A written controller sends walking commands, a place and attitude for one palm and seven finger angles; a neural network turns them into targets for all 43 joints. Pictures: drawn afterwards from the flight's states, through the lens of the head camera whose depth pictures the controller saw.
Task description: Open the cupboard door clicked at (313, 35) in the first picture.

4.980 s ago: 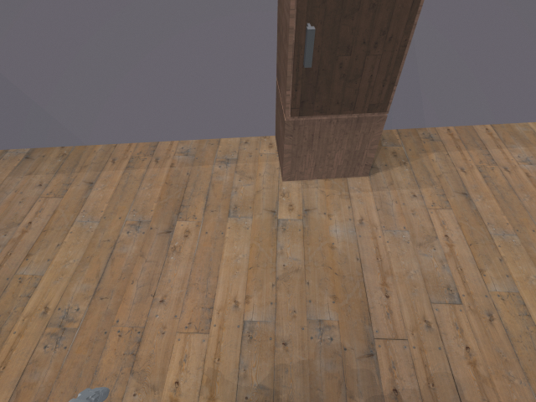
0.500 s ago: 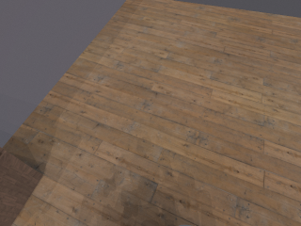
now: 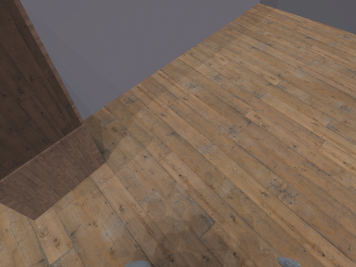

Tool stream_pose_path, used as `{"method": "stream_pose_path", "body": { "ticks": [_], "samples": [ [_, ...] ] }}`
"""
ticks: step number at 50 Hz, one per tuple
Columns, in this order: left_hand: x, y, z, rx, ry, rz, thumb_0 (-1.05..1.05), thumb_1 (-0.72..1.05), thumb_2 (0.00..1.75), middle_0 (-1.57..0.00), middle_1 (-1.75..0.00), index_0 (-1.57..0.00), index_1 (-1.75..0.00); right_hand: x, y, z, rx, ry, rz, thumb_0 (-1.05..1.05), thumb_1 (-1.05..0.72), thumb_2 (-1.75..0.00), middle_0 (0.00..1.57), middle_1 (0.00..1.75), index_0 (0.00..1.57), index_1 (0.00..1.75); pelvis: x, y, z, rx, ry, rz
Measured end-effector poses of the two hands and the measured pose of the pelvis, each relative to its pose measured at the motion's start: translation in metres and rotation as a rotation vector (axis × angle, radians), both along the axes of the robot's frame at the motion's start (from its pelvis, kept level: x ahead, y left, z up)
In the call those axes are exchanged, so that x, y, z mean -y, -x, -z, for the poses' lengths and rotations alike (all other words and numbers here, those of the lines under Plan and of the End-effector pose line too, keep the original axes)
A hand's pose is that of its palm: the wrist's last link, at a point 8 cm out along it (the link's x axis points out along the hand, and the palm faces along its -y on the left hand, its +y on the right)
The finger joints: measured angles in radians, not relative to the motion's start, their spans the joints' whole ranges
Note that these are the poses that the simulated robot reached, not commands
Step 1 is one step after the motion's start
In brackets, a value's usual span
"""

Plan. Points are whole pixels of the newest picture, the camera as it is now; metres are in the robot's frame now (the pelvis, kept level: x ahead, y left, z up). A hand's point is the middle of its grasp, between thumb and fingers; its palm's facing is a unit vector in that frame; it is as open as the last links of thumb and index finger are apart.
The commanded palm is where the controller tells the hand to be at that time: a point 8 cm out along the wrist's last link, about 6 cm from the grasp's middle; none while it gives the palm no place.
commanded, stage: turn to face it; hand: left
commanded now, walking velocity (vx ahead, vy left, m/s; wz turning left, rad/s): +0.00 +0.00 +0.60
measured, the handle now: out of the picture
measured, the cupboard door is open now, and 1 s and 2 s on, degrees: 0 0 0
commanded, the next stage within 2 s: take the last steps up to it in 1.42 s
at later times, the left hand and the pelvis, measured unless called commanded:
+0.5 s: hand out of the picture +0.07 +0.22 -0.14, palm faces +0.28 -0.91 -0.29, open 7.4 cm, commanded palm none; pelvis -0.01 -0.02 -0.01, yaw +17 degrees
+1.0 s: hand out of the picture -0.15 +0.19 -0.18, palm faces +0.61 -0.75 -0.27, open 7.4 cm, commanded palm none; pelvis -0.05 -0.01 -0.01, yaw +36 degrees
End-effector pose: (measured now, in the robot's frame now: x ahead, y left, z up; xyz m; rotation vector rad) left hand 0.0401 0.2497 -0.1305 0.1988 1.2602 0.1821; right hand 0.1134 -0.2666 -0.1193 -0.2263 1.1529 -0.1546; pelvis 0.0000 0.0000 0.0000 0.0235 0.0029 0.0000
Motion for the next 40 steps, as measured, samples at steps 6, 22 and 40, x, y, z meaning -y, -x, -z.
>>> {"method": "stream_pose_path", "body": {
  "ticks": [6, 22, 40],
  "samples": [
    [-0.040, 0.042, 0.018, -0.085, -0.007, -0.121, 0.01, 0.90, 0.90, -0.20, -0.30, -0.20, -0.30, -0.040, -0.033, -0.006, 0.075, 0.020, -0.119, 0.00, -0.91, -0.89, 0.20, 0.30, 0.20, 0.30, -0.019, 0.003, 0.008, -0.005, 0.016, -0.069],
    [-0.027, 0.001, -0.022, 0.150, -0.058, -0.202, 0.01, 0.91, 0.90, -0.20, -0.30, -0.20, -0.30, -0.036, 0.008, 0.014, -0.082, -0.042, -0.172, 0.00, -0.91, -0.89, 0.21, 0.30, 0.21, 0.30, 0.002, 0.007, -0.002, -0.002, 0.017, -0.254],
    [0.037, 0.106, -0.023, 0.110, -0.049, -0.452, 0.00, 0.90, 0.90, -0.20, -0.30, -0.21, -0.30, -0.016, -0.036, 0.013, -0.136, -0.013, -0.405, 0.00, -0.91, -0.89, 0.20, 0.30, 0.20, 0.30, 0.036, 0.019, -0.007, 0.028, -0.022, -0.514]
  ]
}}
